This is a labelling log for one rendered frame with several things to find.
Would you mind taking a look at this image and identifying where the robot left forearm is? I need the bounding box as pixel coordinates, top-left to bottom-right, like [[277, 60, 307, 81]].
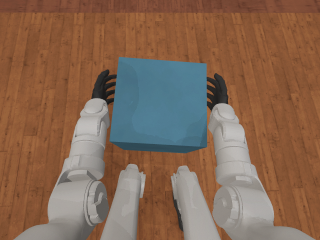
[[47, 98, 111, 220]]

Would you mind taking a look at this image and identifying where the right robot hand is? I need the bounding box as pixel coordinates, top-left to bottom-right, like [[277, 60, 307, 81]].
[[206, 73, 229, 112]]

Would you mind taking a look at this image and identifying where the right robot foot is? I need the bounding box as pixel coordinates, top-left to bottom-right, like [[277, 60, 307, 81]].
[[172, 191, 184, 232]]

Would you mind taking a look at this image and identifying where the right robot upper arm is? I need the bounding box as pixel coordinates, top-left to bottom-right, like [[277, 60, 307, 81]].
[[212, 184, 316, 240]]

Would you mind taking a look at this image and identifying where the left robot upper arm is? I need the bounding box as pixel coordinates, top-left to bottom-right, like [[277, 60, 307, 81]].
[[14, 179, 109, 240]]

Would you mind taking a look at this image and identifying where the robot right forearm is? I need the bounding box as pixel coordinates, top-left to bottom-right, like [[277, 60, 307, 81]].
[[208, 103, 274, 221]]

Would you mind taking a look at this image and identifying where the carton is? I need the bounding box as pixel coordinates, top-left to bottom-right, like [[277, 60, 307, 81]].
[[109, 57, 207, 154]]

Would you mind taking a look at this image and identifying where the left robot hand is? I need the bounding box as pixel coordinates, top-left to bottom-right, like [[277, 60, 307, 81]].
[[91, 69, 117, 105]]

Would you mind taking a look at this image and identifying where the robot left thigh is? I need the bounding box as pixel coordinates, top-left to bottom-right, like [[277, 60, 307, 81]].
[[100, 168, 146, 240]]

